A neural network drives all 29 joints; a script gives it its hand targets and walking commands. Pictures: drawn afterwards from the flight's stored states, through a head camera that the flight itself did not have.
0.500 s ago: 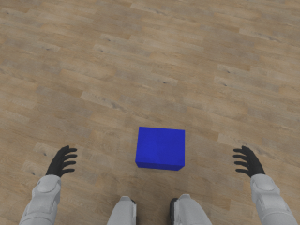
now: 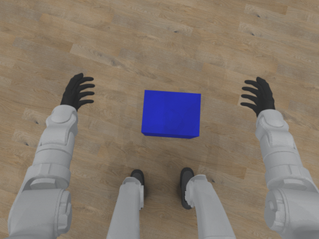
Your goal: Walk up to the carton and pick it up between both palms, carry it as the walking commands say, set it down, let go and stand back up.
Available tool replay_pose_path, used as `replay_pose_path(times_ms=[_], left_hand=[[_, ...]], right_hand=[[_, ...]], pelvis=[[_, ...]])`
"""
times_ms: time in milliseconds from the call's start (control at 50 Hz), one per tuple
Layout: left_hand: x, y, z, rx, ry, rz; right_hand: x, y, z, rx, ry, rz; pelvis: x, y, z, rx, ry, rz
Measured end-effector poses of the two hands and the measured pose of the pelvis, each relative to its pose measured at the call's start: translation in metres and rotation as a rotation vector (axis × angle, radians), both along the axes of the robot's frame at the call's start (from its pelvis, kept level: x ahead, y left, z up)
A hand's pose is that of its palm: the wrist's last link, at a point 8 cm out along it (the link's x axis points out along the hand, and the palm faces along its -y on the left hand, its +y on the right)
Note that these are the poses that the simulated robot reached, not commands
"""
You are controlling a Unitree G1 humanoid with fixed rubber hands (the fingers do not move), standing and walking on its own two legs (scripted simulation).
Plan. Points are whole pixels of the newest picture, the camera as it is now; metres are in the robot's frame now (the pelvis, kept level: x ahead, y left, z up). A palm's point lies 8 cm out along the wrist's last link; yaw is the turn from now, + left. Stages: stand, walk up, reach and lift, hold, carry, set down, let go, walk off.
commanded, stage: reach and lift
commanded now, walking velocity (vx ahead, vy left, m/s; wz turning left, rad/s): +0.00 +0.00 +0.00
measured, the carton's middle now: (169, 117) +0.46 -0.04 -0.57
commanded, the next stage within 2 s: none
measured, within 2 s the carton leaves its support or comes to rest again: neither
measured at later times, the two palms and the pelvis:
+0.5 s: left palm (92, 85) +0.49 +0.20 -0.15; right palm (248, 95) +0.45 -0.24 -0.17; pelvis +0.00 +0.00 -0.03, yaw -1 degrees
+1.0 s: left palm (111, 99) +0.49 +0.18 -0.30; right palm (227, 106) +0.45 -0.23 -0.32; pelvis -0.05 +0.00 -0.17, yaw -2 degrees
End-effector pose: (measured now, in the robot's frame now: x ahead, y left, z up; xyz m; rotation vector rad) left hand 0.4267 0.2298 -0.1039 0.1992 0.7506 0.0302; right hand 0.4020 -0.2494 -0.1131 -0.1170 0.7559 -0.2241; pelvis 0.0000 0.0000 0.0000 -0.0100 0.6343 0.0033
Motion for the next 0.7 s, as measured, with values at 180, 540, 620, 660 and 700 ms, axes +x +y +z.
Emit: replay_pose_path(times_ms=[180,540,620,660,700], left_hand=[[0.052,-0.018,-0.009,-0.041,-0.093,-0.026],[0.065,-0.038,-0.057,-0.079,-0.08,0.006],[0.066,-0.045,-0.082,-0.085,-0.092,0.009],[0.066,-0.048,-0.096,-0.087,-0.098,0.013],[0.066,-0.051,-0.109,-0.087,-0.104,0.016]], right_hand=[[0.046,0.008,-0.012,0.035,-0.087,-0.002],[0.049,0.009,-0.065,0.092,-0.076,-0.047],[0.051,0.009,-0.089,0.09,-0.093,-0.054],[0.052,0.01,-0.101,0.089,-0.1,-0.06],[0.053,0.01,-0.114,0.089,-0.103,-0.066]], pelvis=[[0.006,0.003,-0.011,-0.006,0.133,-0.002],[-0.003,0.001,-0.04,-0.006,0.266,-0.005],[-0.014,0.0,-0.062,-0.006,0.292,-0.009],[-0.02,0.0,-0.075,-0.005,0.304,-0.012],[-0.025,0.0,-0.088,-0.004,0.313,-0.014]])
